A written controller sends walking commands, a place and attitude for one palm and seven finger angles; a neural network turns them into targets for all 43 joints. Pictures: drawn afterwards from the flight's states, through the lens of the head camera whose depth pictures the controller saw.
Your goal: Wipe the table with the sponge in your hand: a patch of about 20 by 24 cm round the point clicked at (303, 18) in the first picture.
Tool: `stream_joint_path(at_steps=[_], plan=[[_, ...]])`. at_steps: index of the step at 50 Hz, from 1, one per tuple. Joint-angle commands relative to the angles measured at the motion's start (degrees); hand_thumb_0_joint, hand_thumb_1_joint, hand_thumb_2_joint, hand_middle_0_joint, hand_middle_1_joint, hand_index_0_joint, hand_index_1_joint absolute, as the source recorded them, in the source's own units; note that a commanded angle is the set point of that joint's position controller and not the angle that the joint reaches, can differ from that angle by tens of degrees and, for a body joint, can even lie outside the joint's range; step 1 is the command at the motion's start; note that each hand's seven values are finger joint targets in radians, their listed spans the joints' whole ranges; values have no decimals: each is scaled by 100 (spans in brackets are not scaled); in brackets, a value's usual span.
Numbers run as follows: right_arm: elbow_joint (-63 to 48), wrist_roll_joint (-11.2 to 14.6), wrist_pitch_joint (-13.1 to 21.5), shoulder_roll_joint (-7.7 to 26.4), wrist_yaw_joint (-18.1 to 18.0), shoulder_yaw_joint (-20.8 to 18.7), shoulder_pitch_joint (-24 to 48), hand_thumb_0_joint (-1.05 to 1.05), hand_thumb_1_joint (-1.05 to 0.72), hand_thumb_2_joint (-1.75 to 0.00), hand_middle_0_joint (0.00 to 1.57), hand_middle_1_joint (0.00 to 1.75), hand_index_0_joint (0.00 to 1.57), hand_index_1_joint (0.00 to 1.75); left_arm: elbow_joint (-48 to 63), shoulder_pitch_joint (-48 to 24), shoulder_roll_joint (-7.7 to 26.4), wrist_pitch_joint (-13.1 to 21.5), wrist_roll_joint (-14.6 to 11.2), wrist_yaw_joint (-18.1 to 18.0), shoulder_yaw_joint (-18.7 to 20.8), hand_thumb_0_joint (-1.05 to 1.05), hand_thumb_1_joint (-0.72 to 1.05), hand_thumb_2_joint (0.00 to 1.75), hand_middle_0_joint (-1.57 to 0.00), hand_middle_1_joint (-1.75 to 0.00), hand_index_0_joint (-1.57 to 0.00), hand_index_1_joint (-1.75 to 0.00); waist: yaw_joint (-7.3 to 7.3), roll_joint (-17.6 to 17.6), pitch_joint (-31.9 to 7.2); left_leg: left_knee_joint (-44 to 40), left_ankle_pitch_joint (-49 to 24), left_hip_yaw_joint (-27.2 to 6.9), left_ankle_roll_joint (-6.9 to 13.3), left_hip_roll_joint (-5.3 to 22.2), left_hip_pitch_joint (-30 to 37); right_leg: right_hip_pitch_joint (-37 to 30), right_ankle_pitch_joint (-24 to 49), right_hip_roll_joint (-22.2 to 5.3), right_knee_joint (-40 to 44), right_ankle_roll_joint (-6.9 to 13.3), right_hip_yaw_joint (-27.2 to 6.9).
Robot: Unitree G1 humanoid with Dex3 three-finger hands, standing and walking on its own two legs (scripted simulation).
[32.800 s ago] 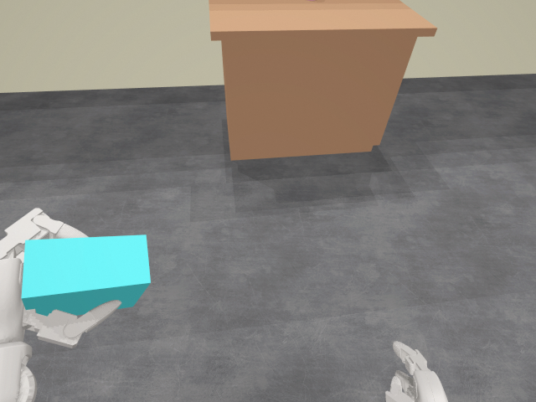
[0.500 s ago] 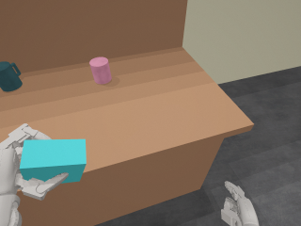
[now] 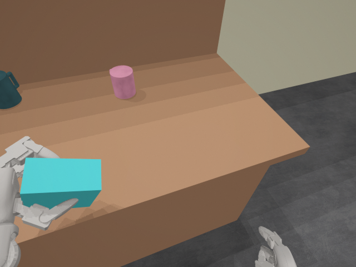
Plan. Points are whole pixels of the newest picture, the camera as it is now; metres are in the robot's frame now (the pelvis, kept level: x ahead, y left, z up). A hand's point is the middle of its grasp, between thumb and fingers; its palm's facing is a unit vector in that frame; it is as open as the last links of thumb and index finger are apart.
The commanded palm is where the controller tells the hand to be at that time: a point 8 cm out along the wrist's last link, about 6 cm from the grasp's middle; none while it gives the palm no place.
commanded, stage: come to a stop and stand still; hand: left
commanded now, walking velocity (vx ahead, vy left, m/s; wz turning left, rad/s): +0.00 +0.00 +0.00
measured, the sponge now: (73, 185) +0.23 +0.21 +0.12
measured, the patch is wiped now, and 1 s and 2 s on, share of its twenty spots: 0.00 0.00 0.00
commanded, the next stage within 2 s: look again from close up in 0.26 s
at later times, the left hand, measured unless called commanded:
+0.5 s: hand (25, 158) +0.24 +0.28 +0.18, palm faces +0.51 -0.77 -0.38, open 9.9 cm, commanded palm +0.16 +0.25 +0.17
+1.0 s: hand (58, 161) +0.25 +0.24 +0.16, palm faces +0.32 -0.87 -0.37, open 9.9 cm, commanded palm +0.20 +0.28 +0.17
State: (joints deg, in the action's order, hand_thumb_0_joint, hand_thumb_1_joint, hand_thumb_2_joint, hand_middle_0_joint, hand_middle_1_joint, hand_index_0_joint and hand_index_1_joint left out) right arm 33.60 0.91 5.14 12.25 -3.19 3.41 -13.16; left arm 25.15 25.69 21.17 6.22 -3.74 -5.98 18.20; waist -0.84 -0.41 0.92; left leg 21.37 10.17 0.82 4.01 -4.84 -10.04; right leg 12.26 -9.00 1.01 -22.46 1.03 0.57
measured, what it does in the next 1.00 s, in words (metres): stands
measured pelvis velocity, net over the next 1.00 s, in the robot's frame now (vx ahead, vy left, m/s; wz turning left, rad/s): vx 0.03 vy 0.00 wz -0.03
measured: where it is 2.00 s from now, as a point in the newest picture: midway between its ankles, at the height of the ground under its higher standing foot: outside the picture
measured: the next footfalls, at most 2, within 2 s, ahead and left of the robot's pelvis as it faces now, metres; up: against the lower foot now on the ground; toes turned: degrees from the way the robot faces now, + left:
none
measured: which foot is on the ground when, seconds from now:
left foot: down 0.00-1.00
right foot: down 0.00-1.00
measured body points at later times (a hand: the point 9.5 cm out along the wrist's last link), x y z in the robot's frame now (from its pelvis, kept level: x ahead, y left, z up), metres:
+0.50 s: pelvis +0.00 -0.02 +0.00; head +0.01 -0.01 +0.45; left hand +0.21 +0.31 +0.20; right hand +0.20 -0.23 -0.07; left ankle +0.02 +0.07 -0.74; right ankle +0.03 -0.11 -0.74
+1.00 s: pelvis +0.03 +0.00 +0.00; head +0.05 +0.02 +0.45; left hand +0.23 +0.28 +0.18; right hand +0.21 -0.23 -0.07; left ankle +0.02 +0.07 -0.74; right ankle +0.03 -0.11 -0.74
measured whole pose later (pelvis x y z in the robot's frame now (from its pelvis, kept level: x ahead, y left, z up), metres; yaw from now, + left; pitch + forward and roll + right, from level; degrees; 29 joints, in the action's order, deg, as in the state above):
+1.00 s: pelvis +0.03 +0.00 +0.00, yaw -2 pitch +1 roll -2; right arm 33.3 0.7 8.1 11.4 -0.7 1.3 -10.6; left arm 28.0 25.5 21.5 13.5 -2.9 -4.8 20.3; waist -1.1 -1.5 2.0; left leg 26.6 15.6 1.7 4.1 -2.6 -11.5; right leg 11.9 -11.3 3.3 -22.7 1.2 -0.3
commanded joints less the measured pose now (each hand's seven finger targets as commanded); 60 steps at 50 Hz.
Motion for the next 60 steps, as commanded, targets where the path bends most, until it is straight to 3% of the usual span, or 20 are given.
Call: stream_joint_path(at_steps=[1,7,10,17,18,19,20,22,25,29,30,31,35,38,43,46,49,55,56,60], plan=[[-977,10,345,764,-25,-334,860,0,-90,-90,20,30,20,30,1263,-406,804,438,-62,-23,530,0,10,130,-120,-160,-120,-160,-58,424,-791,-612,-1316,-1029,-732,1167,242,-395,597,-419,-112,35,-232],[-1021,4,255,767,5,-381,858,0,-90,-90,20,30,20,30,1478,-376,908,447,-81,19,620,0,10,130,-120,-160,-120,-160,-75,703,-814,-552,-1712,-939,-899,1135,342,-419,478,-406,-145,68,-146],[-1037,35,225,737,-6,-369,963,0,-90,-90,20,30,20,30,1462,-351,1082,396,-103,-5,823,0,10,130,-120,-160,-120,-160,-84,521,-816,-493,-1555,-888,-918,1075,430,-370,541,-444,-70,90,-223],[-1033,48,163,746,-26,-358,893,0,-90,-90,20,30,20,30,1191,-626,813,328,-122,6,563,0,10,130,-120,-160,-120,-160,-40,386,-703,-406,-708,-878,-646,1040,323,-202,527,-535,212,106,-523],[-939,-255,502,938,33,-451,-213,0,-90,-90,20,30,20,30,2477,-6686,5698,1067,1055,-79,4032,0,10,130,-120,-160,-120,-160,0,-804,183,336,-788,-697,-24,1261,-1171,85,58,-508,258,-138,-461],[-733,25,533,156,93,-191,598,0,-90,-90,20,30,20,30,-1006,-3334,1873,838,325,174,1687,0,10,130,-120,-160,-120,-160,-48,-863,-1099,394,-854,-674,-87,842,-15,270,-481,-718,370,133,-594],[-892,121,490,521,157,-491,719,0,-90,-90,20,30,20,30,-341,-1984,1422,760,65,136,1414,0,10,130,-120,-160,-120,-160,-237,-87,-933,73,-751,-440,-265,694,360,-49,55,-355,278,217,-675],[-987,91,595,659,216,-511,414,0,-90,-90,20,30,20,30,-124,-1982,939,889,29,249,616,0,10,130,-120,-160,-120,-160,-136,499,-943,193,201,-389,-277,694,-106,-245,-132,-644,363,168,-1068],[-1009,143,674,541,431,-437,733,0,-90,-90,20,30,20,30,754,-919,134,995,4,246,-149,0,10,130,-120,-160,-120,-160,-167,616,-726,99,528,-285,-175,699,-144,-230,-494,-544,545,-70,-1069],[-1019,33,690,644,329,-418,648,0,-90,-90,20,30,20,30,1045,-920,965,1040,157,68,519,0,10,130,-120,-160,-120,-160,-173,-366,-357,166,841,-333,-241,610,-418,103,-1485,-554,964,47,-1064],[-992,31,661,684,287,-404,799,0,-90,-90,20,30,20,30,1219,-952,1514,1048,178,-27,1065,0,10,130,-120,-160,-120,-160,-184,-296,-337,190,797,-313,-248,625,-295,251,-1514,-532,977,94,-1057],[-1015,-2,642,606,231,-382,734,0,-90,-90,20,30,20,30,1098,-945,1395,1084,137,-27,1113,0,10,130,-120,-160,-120,-160,-128,-437,-412,195,793,-359,-214,640,-417,103,-1523,-596,911,99,-933],[-1020,3,651,590,126,-388,817,0,-90,-90,20,30,20,30,1598,-1011,1743,1230,44,-79,1570,0,10,130,-120,-160,-120,-160,-101,580,-701,112,154,-520,-189,750,-339,-344,-224,-492,422,125,-884],[-1043,-6,722,591,116,-416,694,0,-90,-90,20,30,20,30,1804,-841,1466,1275,-28,-37,1357,0,10,130,-120,-160,-120,-160,-107,908,-1092,222,-860,-519,-204,819,-201,-884,1102,-437,67,57,-695],[-919,3,776,674,210,-497,547,0,-90,-90,20,30,20,30,1534,-175,867,1139,-9,22,817,0,10,130,-120,-160,-120,-160,-78,332,-1315,451,-2070,-449,-293,923,226,-897,2096,-398,-96,-7,-494],[-843,7,661,687,217,-509,519,0,-90,-90,20,30,20,30,1096,59,635,997,29,34,634,0,10,130,-120,-160,-120,-160,-50,82,-1168,332,-2187,-482,-349,976,277,-656,1908,-331,-91,2,-394],[-905,23,557,692,165,-526,581,0,-90,-90,20,30,20,30,1180,-311,883,975,49,38,781,0,10,130,-120,-160,-120,-160,-42,160,-973,148,-2080,-575,-445,1043,147,-585,1570,-322,-138,19,-399],[-1046,15,476,581,79,-421,827,0,-90,-90,20,30,20,30,1686,-904,1205,976,63,5,1001,0,10,130,-120,-160,-120,-160,-69,620,-875,-21,-1828,-594,-485,1027,92,-603,1109,-275,-161,28,-339],[-1034,-22,455,589,84,-404,745,0,-90,-90,20,30,20,30,1592,-931,943,993,34,42,741,0,10,130,-120,-160,-120,-160,-55,605,-819,-96,-1664,-632,-477,1042,-20,-618,939,-271,-134,26,-270],[-1049,-2,519,586,108,-419,801,0,-90,-90,20,30,20,30,1724,-1027,966,970,104,3,716,0,10,130,-120,-160,-120,-160,-69,931,-736,-258,-1250,-638,-560,1065,-16,-583,623,-232,-166,39,-300]])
